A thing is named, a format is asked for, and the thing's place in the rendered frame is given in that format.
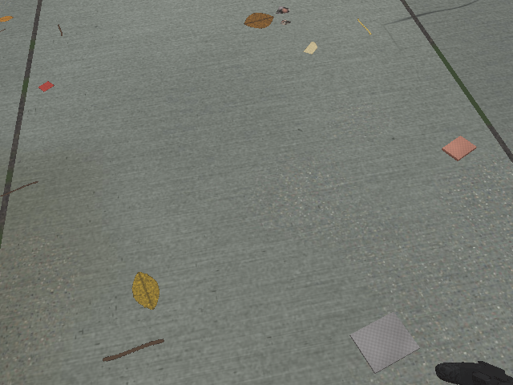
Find robot right hand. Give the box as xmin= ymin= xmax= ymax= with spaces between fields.
xmin=435 ymin=361 xmax=513 ymax=385

